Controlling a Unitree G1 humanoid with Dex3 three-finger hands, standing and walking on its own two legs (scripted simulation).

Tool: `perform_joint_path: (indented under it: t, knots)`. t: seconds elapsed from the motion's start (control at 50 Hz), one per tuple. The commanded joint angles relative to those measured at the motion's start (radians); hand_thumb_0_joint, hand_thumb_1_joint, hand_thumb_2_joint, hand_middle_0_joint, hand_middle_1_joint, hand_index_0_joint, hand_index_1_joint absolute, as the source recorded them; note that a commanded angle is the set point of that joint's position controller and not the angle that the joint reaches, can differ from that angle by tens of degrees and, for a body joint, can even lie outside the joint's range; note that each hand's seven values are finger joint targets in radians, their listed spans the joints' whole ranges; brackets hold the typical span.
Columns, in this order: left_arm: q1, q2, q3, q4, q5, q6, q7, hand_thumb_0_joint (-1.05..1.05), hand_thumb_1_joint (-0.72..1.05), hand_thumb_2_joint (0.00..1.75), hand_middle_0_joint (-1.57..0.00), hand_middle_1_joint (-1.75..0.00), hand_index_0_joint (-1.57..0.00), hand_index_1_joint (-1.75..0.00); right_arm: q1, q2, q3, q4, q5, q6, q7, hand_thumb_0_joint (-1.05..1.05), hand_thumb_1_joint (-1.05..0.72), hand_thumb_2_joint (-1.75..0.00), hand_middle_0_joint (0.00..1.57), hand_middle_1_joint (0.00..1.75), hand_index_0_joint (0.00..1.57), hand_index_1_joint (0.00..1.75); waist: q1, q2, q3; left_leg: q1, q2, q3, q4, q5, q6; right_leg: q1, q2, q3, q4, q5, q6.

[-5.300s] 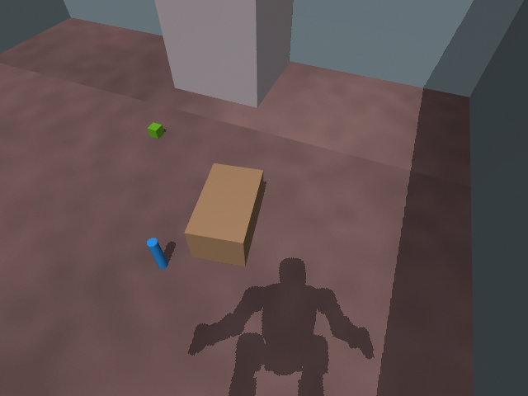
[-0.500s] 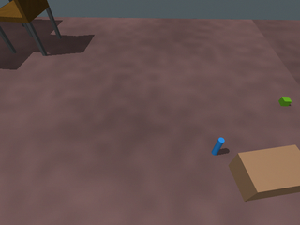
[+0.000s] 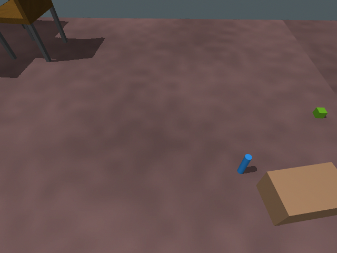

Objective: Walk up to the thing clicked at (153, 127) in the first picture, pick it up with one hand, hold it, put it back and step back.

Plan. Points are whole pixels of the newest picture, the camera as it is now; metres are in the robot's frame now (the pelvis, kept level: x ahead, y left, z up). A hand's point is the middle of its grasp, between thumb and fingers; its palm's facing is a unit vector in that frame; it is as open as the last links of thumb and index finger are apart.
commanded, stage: stand
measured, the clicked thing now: (319, 112) +1.22 -1.16 -0.75
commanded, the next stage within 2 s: walk up in 0.80 s
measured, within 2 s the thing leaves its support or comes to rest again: neither
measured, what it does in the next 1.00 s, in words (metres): lifts its left foot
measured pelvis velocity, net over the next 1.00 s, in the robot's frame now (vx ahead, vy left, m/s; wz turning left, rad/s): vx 0.03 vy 0.03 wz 0.05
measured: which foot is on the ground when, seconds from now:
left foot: down 0.00-0.86, up 0.88-1.00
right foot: down 0.00-1.00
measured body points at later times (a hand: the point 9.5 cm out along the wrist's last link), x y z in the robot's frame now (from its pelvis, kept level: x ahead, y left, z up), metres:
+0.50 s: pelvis +0.01 +0.00 +0.00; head +0.02 +0.00 +0.45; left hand +0.08 +0.31 -0.13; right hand +0.09 -0.30 -0.14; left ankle +0.01 +0.15 -0.75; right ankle +0.00 -0.11 -0.75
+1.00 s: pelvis +0.03 +0.03 +0.00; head +0.04 +0.04 +0.45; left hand +0.06 +0.36 -0.13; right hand +0.12 -0.30 -0.12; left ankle +0.07 +0.17 -0.72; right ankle -0.01 -0.11 -0.75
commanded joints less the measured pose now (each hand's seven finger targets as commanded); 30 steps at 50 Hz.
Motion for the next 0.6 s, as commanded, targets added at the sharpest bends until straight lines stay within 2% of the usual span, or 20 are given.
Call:
perform_joint_path:
  t: [0.0, 0.26, 0.4, 0.58]
  knots:
    - [-0.03, 0.217, 0.04, -0.054, 0.002, -0.024, 0.014, 0.0, 0.9, 0.9, -0.2, -0.3, -0.2, -0.3, -0.044, -0.216, -0.039, -0.052, 0.005, -0.021, -0.014, 0.0, -0.9, -0.9, 0.2, 0.3, 0.2, 0.3, 0.004, 0.0, -0.083, -0.016, 0.088, -0.049, -0.034, 0.166, 0.047, 0.051, -0.116, 0.102, -0.07, 0.104, -0.016]
    - [-0.035, 0.218, 0.041, -0.055, 0.002, -0.027, 0.017, 0.0, 0.9, 0.9, -0.2, -0.3, -0.2, -0.3, -0.031, -0.207, -0.037, -0.062, 0.005, -0.016, -0.015, 0.0, -0.9, -0.9, 0.2, 0.3, 0.2, 0.3, -0.002, -0.024, -0.089, -0.006, 0.088, -0.041, -0.02, 0.189, 0.051, 0.07, -0.121, 0.102, -0.069, 0.162, -0.015]
    - [-0.025, 0.214, 0.042, -0.052, 0.002, -0.025, 0.016, 0.0, 0.9, 0.9, -0.2, -0.3, -0.2, -0.3, -0.039, -0.208, -0.036, -0.065, 0.006, -0.018, -0.016, 0.0, -0.9, -0.9, 0.2, 0.3, 0.2, 0.3, 0.005, -0.007, -0.076, -0.003, 0.091, -0.046, -0.029, 0.18, 0.05, 0.06, -0.115, 0.098, -0.072, 0.129, -0.014]
    - [-0.019, 0.214, 0.044, -0.056, 0.002, -0.027, 0.019, 0.0, 0.9, 0.9, -0.2, -0.3, -0.2, -0.3, -0.034, -0.209, -0.039, -0.073, 0.005, -0.018, -0.019, 0.0, -0.9, -0.9, 0.2, 0.3, 0.2, 0.3, 0.005, -0.014, -0.11, 0.019, 0.095, -0.036, -0.007, 0.252, 0.056, 0.096, -0.12, 0.094, -0.056, 0.238, -0.011]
